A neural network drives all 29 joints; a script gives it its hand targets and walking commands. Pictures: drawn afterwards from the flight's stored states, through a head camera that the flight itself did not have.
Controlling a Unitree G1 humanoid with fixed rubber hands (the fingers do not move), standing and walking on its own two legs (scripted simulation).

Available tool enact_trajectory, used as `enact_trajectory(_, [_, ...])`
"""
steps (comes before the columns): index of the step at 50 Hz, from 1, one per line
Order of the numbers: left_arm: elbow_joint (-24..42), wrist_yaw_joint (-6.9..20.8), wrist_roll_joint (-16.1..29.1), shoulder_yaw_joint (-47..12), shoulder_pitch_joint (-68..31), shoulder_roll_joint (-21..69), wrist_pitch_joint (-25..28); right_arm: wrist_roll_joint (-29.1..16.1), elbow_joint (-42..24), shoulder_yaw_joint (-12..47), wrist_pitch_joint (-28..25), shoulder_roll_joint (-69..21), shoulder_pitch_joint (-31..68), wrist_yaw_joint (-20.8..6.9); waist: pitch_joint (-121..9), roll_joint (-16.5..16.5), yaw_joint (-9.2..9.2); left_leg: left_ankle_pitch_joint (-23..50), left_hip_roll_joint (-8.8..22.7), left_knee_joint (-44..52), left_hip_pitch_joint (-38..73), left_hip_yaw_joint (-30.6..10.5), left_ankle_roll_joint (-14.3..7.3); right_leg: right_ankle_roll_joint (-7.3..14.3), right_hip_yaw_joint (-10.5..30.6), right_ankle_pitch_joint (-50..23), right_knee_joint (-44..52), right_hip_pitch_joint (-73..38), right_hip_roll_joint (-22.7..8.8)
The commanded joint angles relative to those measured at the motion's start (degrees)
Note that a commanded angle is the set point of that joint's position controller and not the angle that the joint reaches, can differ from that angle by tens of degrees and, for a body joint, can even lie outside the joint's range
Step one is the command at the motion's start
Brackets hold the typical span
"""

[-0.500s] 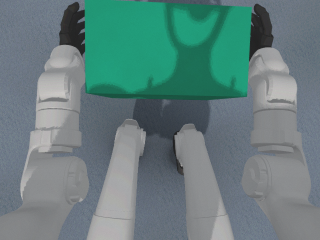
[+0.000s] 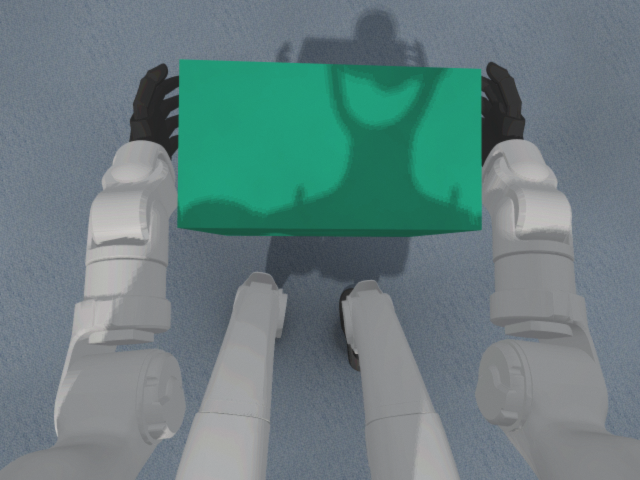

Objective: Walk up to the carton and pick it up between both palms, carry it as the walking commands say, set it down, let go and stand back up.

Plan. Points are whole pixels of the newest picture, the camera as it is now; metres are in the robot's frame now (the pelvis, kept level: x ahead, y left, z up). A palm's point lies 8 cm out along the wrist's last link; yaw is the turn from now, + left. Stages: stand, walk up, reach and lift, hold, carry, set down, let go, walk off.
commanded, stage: reach and lift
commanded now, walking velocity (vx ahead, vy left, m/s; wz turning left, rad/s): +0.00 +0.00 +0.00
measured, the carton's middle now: (324, 171) +0.44 +0.00 -0.12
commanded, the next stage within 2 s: none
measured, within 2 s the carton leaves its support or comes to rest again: neither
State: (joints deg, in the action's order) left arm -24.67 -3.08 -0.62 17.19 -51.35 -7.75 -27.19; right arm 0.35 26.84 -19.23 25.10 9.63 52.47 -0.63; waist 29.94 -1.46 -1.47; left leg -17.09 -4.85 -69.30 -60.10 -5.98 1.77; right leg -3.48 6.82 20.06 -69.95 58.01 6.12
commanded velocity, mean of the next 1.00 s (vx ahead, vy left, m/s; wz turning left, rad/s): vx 0.00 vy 0.00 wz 0.00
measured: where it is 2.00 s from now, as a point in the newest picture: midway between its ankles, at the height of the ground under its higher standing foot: (308, 339)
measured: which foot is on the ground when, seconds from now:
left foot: down 0.00-1.00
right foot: down 0.00-1.00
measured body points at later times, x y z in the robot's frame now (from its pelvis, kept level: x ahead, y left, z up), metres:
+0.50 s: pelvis +0.03 +0.00 +0.07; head +0.25 +0.01 +0.46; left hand +0.44 +0.19 +0.01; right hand +0.46 -0.19 +0.02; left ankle +0.16 +0.12 -0.61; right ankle +0.15 -0.14 -0.61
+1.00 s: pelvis +0.12 -0.01 +0.12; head +0.12 +0.01 +0.57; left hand +0.44 +0.19 +0.12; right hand +0.46 -0.19 +0.14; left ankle +0.16 +0.12 -0.61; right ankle +0.15 -0.14 -0.61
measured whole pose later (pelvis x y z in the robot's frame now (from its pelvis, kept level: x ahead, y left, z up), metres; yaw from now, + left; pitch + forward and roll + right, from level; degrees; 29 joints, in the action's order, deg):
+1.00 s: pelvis +0.12 -0.01 +0.12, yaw +1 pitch +1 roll +0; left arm -29.8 4.9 -12.2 19.1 -22.8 0.5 -32.7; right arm 10.3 30.6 -20.7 31.0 -1.0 23.2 -4.2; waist -1.7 -2.2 -1.8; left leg -11.3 -2.4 -29.4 -19.2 -7.5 0.9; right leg -0.6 7.5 13.1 -29.2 17.0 3.4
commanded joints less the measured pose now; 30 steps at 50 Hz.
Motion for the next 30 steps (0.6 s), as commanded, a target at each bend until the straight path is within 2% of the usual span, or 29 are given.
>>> enact_trajectory(1, [12.5, 16.6, 10.3, -40.8, -45.1, 59.3, 3.4, -9.9, -10.8, 40.0, -2.9, -61.1, 44.5, -16.1, -121.8, 3.7, -0.50, -1.5, -1.7, 12.6, 41.0, 4.7, -1.8, 5.0, -6.2, 1.4, 11.7, -19.5, 1.6])
enact_trajectory(2, [14.9, 17.0, 11.0, -41.0, -45.4, 60.7, 3.7, -9.6, -11.8, 39.7, -2.7, -62.6, 42.9, -16.7, -124.4, 0.6, 1.19, -0.5, -1.9, 13.2, 43.0, 5.6, -1.8, 4.9, -6.7, 0.3, 13.7, -23.6, 1.6])
enact_trajectory(3, [20.4, 17.2, 11.9, -42.5, -47.8, 58.4, 4.5, -9.5, -12.7, 40.2, -2.6, -63.5, 42.2, -16.8, -129.1, 0.0, 2.15, 0.8, -2.4, 12.7, 43.4, 6.0, -1.9, 4.6, -6.5, -1.3, 14.6, -25.9, 2.0])
enact_trajectory(4, [15.7, 17.5, 11.2, -41.3, -44.1, 60.0, 3.8, -9.2, -14.1, 40.8, -2.8, -61.7, 42.9, -16.6, -126.5, -0.7, 1.83, -0.1, -1.8, 14.1, 43.1, 5.0, -2.3, 4.6, -6.1, 0.0, 15.0, -26.3, 1.8])
enact_trajectory(5, [15.3, 17.5, 11.9, -42.3, -43.4, 62.3, 3.8, -9.2, -13.9, 41.2, -2.8, -62.5, 40.9, -16.4, -126.0, 0.4, 2.04, 1.5, -2.1, 15.0, 44.4, 4.6, -1.8, 4.9, -6.4, -2.1, 14.8, -27.7, 1.8])
enact_trajectory(6, [12.6, 18.2, 10.1, -40.2, -42.4, 60.2, 3.8, -8.5, -11.6, 40.3, -2.7, -63.6, 40.8, -16.7, -118.4, 0.1, 1.23, -0.3, -1.6, 15.4, 42.1, 5.1, -2.6, 4.8, -5.7, 0.7, 16.3, -24.1, 1.3])
enact_trajectory(8, [18.7, 18.0, 10.4, -43.0, -41.1, 61.4, 3.8, -8.4, -13.0, 39.6, -2.6, -63.8, 35.8, -17.2, -122.9, 4.4, 2.36, 4.3, -1.6, 17.2, 47.8, 5.2, -1.9, 5.5, -5.5, -4.6, 17.8, -29.3, 1.7])
enact_trajectory(9, [13.7, 18.3, 10.3, -42.1, -40.2, 61.2, 3.8, -7.9, -12.7, 40.4, -2.8, -63.7, 37.3, -17.0, -118.8, 0.2, 2.14, 1.6, -1.9, 17.3, 44.6, 4.9, -2.5, 5.0, -5.5, -1.7, 18.3, -27.2, 1.7])
enact_trajectory(10, [14.9, 18.4, 9.8, -41.7, -41.6, 61.2, 3.7, -7.1, -11.8, 39.4, -3.0, -63.0, 38.3, -17.4, -117.6, 2.1, 2.51, -0.6, -1.4, 18.6, 45.8, 4.0, -2.3, 5.5, -5.6, -0.3, 18.9, -27.3, 1.4])
enact_trajectory(11, [14.8, 18.2, 9.6, -41.2, -40.5, 61.1, 3.6, -8.4, -14.0, 40.6, -3.2, -62.1, 40.2, -17.6, -116.7, 2.4, 1.00, 1.1, -2.0, 19.4, 46.5, 4.5, -1.8, 4.9, -6.4, -1.5, 19.3, -27.4, 1.6])
enact_trajectory(12, [18.0, 18.2, 10.0, -42.3, -40.8, 61.7, 3.7, -9.0, -16.5, 41.1, -3.2, -62.4, 39.3, -17.7, -122.3, 2.5, 1.62, 3.3, -1.9, 20.3, 50.6, 4.8, -2.2, 5.3, -6.2, -4.0, 20.4, -32.2, 1.4])
enact_trajectory(13, [18.7, 18.5, 10.5, -42.2, -40.3, 60.7, 3.8, -9.6, -17.4, 42.8, -3.5, -61.7, 41.6, -18.0, -122.9, 0.8, 0.59, 5.9, -2.4, 19.4, 49.5, 4.6, -2.8, 5.3, -5.7, -5.7, 20.6, -33.1, 1.6])
enact_trajectory(14, [15.2, 18.2, 9.8, -42.9, -37.4, 63.1, 3.6, -8.5, -13.8, 41.5, -3.0, -62.3, 38.1, -18.3, -118.1, 1.5, 0.83, 5.4, -1.8, 20.7, 50.3, 4.0, -2.0, 5.3, -6.2, -4.4, 20.9, -29.4, 1.7])
enact_trajectory(15, [21.7, 17.9, 10.0, -44.0, -36.1, 60.8, 4.3, -8.2, -14.7, 42.3, -2.5, -64.0, 32.6, -18.3, -122.2, 0.9, -0.17, 10.2, -1.7, 22.1, 55.7, 4.3, -2.5, 5.4, -5.8, -9.0, 21.7, -34.2, 1.9])
enact_trajectory(16, [17.6, 18.2, 8.7, -42.5, -37.8, 59.9, 4.0, -7.5, -10.2, 40.2, -2.8, -63.3, 34.0, -18.4, -115.1, 2.2, 1.50, 5.2, -1.5, 21.7, 50.3, 4.3, -2.1, 5.2, -5.9, -4.9, 21.9, -29.4, 1.6])
enact_trajectory(17, [19.0, 18.5, 10.1, -44.8, -34.8, 61.9, 3.4, -7.2, -15.0, 40.6, -2.6, -64.3, 31.0, -18.2, -118.7, 1.2, 3.27, 7.8, -1.8, 23.4, 54.1, 4.8, -1.8, 5.1, -6.3, -8.9, 23.7, -36.5, 2.1])
enact_trajectory(18, [16.1, 18.5, 9.2, -43.5, -33.3, 62.2, 3.0, -7.0, -14.3, 40.7, -2.7, -63.0, 33.8, -18.0, -116.9, 0.5, 2.33, 7.0, -1.7, 23.5, 52.8, 4.1, -1.8, 5.0, -5.7, -7.4, 23.8, -34.2, 1.9])
enact_trajectory(19, [18.8, 18.7, 9.2, -43.1, -32.8, 62.0, 3.2, -7.8, -17.9, 42.4, -2.9, -63.4, 33.2, -18.0, -119.9, -0.3, 1.36, 11.4, -2.3, 24.0, 55.1, 4.1, -2.4, 4.6, -5.8, -10.6, 24.9, -38.2, 2.1])
enact_trajectory(20, [18.4, 18.5, 8.7, -43.0, -29.2, 62.3, 3.3, -7.5, -15.4, 41.9, -2.4, -64.3, 29.6, -18.1, -117.4, 1.8, 0.34, 13.0, -2.0, 25.0, 55.1, 4.1, -2.0, 4.9, -5.4, -12.3, 24.8, -38.2, 1.9])
enact_trajectory(21, [20.8, 18.5, 9.2, -44.2, -33.3, 60.9, 3.6, -7.1, -15.1, 41.7, -2.5, -63.6, 29.4, -18.4, -116.1, 2.6, 1.24, 12.1, -2.1, 25.3, 53.4, 3.9, -2.0, 5.3, -5.0, -12.4, 25.6, -38.8, 2.0])
enact_trajectory(22, [18.6, 18.4, 8.8, -43.8, -29.5, 61.5, 3.4, -7.4, -14.5, 42.4, -2.4, -65.4, 27.8, -18.1, -114.0, -0.4, 0.38, 13.1, -1.9, 26.4, 54.3, 3.5, -2.4, 4.7, -4.9, -13.0, 26.2, -39.3, 2.0])
enact_trajectory(23, [19.7, 18.5, 8.9, -43.1, -26.8, 61.8, 3.4, -7.5, -19.4, 43.6, -2.7, -62.6, 29.2, -17.9, -117.1, -1.2, -0.13, 17.1, -1.7, 26.7, 57.2, 3.3, -2.7, 4.8, -4.8, -15.9, 26.4, -42.8, 2.0])
enact_trajectory(24, [20.7, 18.6, 7.8, -42.4, -28.4, 60.8, 3.6, -6.9, -19.7, 42.4, -2.8, -62.3, 30.1, -17.9, -117.2, -0.4, -0.29, 14.2, -1.9, 26.4, 55.4, 3.7, -2.8, 4.9, -4.0, -14.2, 27.0, -44.2, 1.9])
enact_trajectory(25, [17.4, 18.6, 7.2, -41.9, -26.3, 60.3, 3.5, -6.2, -14.9, 41.8, -2.4, -62.6, 28.1, -18.0, -109.1, -1.1, -0.79, 14.4, -1.3, 27.2, 54.3, 3.1, -2.6, 4.7, -4.4, -12.5, 27.3, -38.6, 1.7])
enact_trajectory(26, [20.7, 18.5, 8.2, -43.3, -27.6, 61.2, 3.3, -6.5, -15.1, 42.3, -1.8, -64.2, 24.0, -18.2, -112.7, 1.3, -0.47, 15.5, -1.8, 28.3, 57.6, 4.0, -2.0, 5.0, -4.3, -14.6, 29.0, -43.4, 2.0])
enact_trajectory(27, [19.6, 18.7, 8.4, -43.8, -26.0, 61.4, 2.9, -5.6, -17.0, 41.9, -2.0, -63.5, 23.4, -17.7, -111.5, -0.1, 1.00, 16.3, -2.1, 28.8, 56.0, 4.1, -1.6, 4.4, -4.1, -16.5, 29.5, -45.2, 2.0])
enact_trajectory(28, [20.3, 18.9, 8.4, -43.2, -28.7, 60.4, 3.3, -6.2, -15.8, 41.8, -1.7, -65.8, 24.5, -17.6, -110.1, -1.0, 0.14, 13.8, -2.1, 29.9, 56.7, 3.8, -2.0, 3.7, -3.9, -14.3, 31.0, -44.6, 2.0])
enact_trajectory(29, [21.4, 18.6, 8.6, -44.3, -24.4, 62.1, 3.0, -7.3, -20.1, 42.8, -2.4, -64.1, 25.5, -17.4, -113.2, 1.6, -0.29, 16.9, -2.0, 30.9, 61.5, 3.4, -1.7, 4.3, -4.2, -16.5, 30.5, -46.1, 2.0])
enact_trajectory(30, [20.1, 18.3, 7.5, -42.6, -27.1, 59.4, 3.4, -6.7, -15.6, 40.6, -2.0, -64.5, 25.3, -17.6, -106.1, 0.6, -0.64, 13.5, -1.4, 30.7, 57.8, 3.3, -2.4, 4.5, -3.5, -12.7, 31.2, -41.5, 1.7])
